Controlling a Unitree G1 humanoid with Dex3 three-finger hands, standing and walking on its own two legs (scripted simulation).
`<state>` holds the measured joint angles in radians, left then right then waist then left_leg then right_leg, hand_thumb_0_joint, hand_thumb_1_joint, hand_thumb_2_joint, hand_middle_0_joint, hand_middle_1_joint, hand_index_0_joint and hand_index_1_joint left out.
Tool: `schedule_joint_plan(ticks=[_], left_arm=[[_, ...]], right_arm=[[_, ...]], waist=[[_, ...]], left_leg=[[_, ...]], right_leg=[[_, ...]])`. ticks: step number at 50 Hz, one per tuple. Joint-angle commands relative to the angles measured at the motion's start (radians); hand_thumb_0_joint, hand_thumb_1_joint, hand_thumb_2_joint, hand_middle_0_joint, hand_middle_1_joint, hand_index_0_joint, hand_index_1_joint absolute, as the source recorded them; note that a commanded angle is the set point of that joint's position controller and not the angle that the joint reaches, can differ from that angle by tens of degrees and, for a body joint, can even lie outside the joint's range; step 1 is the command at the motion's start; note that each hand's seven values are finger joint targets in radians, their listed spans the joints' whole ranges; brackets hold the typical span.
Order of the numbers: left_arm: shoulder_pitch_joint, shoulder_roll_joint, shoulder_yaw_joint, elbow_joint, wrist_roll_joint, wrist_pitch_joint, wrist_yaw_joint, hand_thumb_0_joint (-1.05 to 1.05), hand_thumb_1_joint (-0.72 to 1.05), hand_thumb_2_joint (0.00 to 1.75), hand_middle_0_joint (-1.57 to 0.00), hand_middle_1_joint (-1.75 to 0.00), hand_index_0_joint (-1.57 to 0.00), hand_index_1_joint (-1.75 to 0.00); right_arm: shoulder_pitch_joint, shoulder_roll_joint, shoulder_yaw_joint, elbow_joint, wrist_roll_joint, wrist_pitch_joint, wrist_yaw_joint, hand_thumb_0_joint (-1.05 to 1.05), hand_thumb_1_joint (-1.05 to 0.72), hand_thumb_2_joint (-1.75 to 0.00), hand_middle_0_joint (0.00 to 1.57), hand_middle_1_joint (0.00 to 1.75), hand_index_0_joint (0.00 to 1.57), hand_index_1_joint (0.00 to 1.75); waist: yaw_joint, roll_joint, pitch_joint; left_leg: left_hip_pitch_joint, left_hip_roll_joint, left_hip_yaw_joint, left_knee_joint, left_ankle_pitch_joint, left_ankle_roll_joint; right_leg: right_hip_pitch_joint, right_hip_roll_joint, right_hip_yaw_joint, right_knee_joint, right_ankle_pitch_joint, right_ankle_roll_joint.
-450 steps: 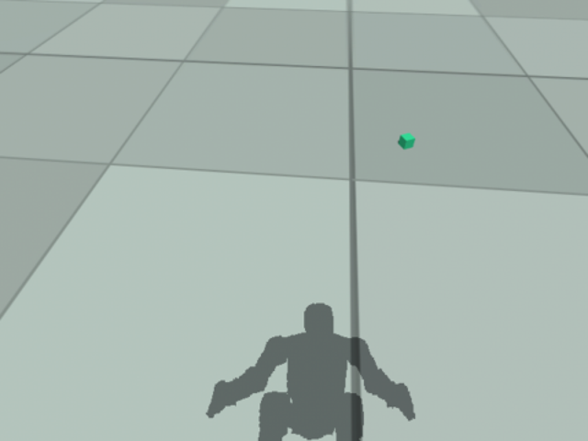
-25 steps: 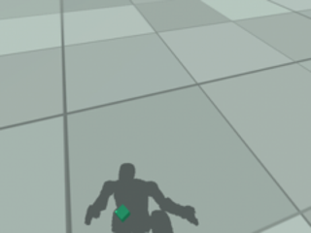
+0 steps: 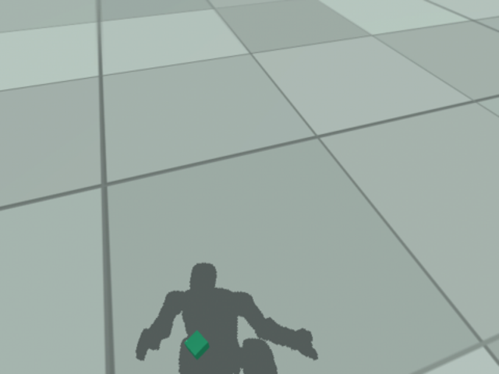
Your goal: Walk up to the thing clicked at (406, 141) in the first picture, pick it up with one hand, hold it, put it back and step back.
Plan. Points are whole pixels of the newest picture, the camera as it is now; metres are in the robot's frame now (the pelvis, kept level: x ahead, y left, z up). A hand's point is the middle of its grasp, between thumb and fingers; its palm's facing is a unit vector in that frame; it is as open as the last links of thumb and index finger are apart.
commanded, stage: stand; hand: left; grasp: from above
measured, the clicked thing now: (197, 345) +0.39 +0.22 -0.75
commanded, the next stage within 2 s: rise first in 0.78 s
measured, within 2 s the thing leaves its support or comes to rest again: neither
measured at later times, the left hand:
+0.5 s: hand out of the picture +0.07 +0.25 -0.16, palm faces -0.03 -0.94 -0.34, open 7.3 cm
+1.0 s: hand out of the picture +0.10 +0.25 -0.16, palm faces +0.03 -0.94 -0.33, open 7.7 cm
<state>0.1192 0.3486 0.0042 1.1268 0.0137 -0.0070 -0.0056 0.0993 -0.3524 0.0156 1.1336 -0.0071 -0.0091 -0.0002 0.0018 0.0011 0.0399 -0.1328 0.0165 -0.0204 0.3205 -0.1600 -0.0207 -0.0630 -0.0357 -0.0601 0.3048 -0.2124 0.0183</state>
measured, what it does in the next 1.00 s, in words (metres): stands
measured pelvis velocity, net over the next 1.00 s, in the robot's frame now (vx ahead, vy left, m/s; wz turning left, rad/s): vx -0.01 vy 0.00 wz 0.00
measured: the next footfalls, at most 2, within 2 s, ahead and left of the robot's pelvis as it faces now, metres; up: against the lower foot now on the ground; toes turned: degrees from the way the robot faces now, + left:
none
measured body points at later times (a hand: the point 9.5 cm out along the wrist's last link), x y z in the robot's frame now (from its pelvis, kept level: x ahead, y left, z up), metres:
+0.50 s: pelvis +0.00 +0.00 +0.00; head +0.01 +0.00 +0.45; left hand +0.07 +0.30 -0.13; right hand +0.07 -0.30 -0.13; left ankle +0.01 +0.13 -0.75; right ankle -0.03 -0.13 -0.75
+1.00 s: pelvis -0.01 +0.00 -0.01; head +0.03 +0.00 +0.44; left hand +0.10 +0.29 -0.14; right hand +0.08 -0.29 -0.13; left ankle +0.01 +0.13 -0.75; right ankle -0.03 -0.13 -0.75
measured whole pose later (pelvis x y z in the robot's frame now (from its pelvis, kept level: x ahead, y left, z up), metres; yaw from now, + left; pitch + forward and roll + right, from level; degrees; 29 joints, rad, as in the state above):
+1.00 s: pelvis -0.01 +0.00 -0.01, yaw +0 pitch +2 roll +0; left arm 0.05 0.32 0.06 1.07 -0.01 -0.03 0.01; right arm 0.16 -0.33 0.01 0.94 0.05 -0.03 -0.04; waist -0.01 0.01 0.05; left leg -0.26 0.02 -0.02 0.43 -0.19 -0.02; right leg -0.20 -0.04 -0.06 0.42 -0.25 0.01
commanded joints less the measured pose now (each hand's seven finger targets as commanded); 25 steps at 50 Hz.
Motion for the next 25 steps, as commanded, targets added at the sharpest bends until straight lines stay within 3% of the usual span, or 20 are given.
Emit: schedule_joint_plan(ticks=[1, 25], left_arm=[[-0.028, 0.218, 0.041, -0.054, -0.002, -0.02, 0.015, 0.0, 0.9, 0.9, -0.2, -0.3, -0.2, -0.3], [-0.017, 0.217, 0.039, -0.058, -0.003, -0.023, 0.016, 0.0, 0.9, 0.9, -0.2, -0.3, -0.2, -0.3]], right_arm=[[-0.032, -0.211, -0.043, -0.052, -0.001, -0.02, -0.011, 0.0, -0.9, -0.9, 0.2, 0.3, 0.2, 0.3], [-0.033, -0.214, -0.045, -0.053, -0.001, -0.019, -0.009, 0.0, -0.9, -0.9, 0.2, 0.3, 0.2, 0.3]], waist=[[-0.001, -0.002, -0.072], [0.001, 0.003, -0.069]], left_leg=[[0.027, 0.116, -0.078, -0.026, 0.201, 0.036], [0.036, 0.112, -0.075, -0.03, 0.184, 0.036]], right_leg=[[0.001, -0.115, 0.087, -0.05, 0.153, -0.031], [-0.011, -0.116, 0.093, -0.059, 0.156, -0.028]])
